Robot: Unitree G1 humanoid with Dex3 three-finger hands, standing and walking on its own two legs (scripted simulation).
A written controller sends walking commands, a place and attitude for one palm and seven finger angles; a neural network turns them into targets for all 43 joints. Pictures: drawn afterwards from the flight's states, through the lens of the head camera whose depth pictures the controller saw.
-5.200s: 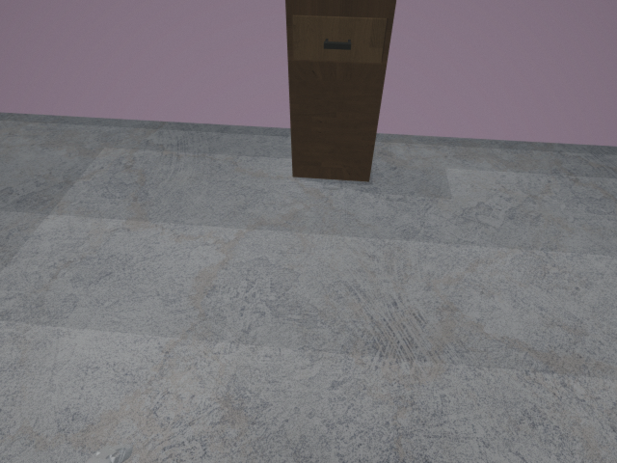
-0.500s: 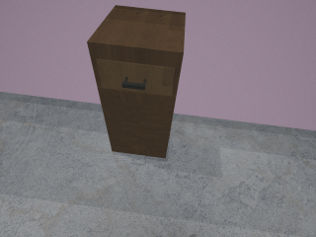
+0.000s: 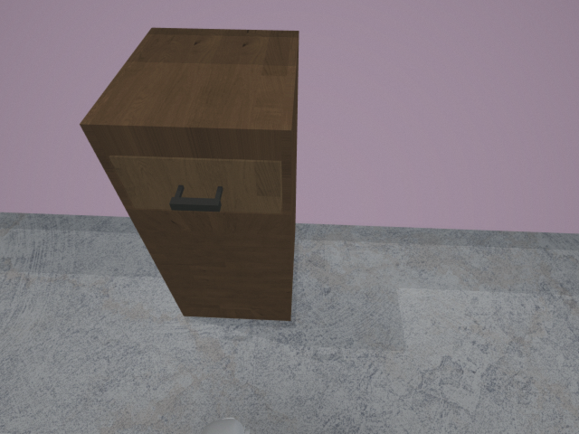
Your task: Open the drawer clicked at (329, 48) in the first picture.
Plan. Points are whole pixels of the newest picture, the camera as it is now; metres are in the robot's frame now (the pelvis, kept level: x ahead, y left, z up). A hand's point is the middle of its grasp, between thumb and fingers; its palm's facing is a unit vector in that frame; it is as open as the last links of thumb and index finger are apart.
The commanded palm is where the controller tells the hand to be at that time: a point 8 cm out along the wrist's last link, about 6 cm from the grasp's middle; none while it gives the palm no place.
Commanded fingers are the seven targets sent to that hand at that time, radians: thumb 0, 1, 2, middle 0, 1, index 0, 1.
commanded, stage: come to a stop and stand still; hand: left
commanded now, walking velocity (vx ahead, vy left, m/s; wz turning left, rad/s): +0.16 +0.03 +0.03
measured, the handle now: (197, 197) +0.58 +0.23 -0.08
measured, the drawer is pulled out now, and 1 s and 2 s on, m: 0.00 0.00 0.00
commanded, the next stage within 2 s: look again from close up in 1.70 s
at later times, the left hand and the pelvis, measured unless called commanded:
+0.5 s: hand out of the picture +0.09 +0.21 -0.18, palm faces +0.01 -0.98 -0.22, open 7.3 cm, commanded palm none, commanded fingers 0.00 0.90 0.90 -0.20 -0.30 -0.20 -0.30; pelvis +0.06 +0.02 +0.00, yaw -3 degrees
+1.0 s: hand out of the picture +0.07 +0.15 -0.15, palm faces +0.06 -0.96 -0.29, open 7.3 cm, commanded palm none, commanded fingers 0.00 0.90 0.90 -0.20 -0.30 -0.20 -0.30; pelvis +0.05 -0.04 +0.01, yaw -1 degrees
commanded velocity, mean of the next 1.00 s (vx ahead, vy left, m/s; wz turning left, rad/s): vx -0.04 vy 0.04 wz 0.00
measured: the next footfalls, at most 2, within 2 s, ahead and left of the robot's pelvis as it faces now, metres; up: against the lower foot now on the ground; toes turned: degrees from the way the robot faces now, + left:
left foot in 0.16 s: +0.14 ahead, +0.14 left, +0.00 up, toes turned +7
right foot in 0.64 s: +0.07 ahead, -0.11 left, +0.00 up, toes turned -6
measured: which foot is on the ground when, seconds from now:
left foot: up 0.00-0.14, down 0.16-0.66, up 0.68-1.00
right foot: down 0.00-0.18, up 0.20-0.62, down 0.64-1.00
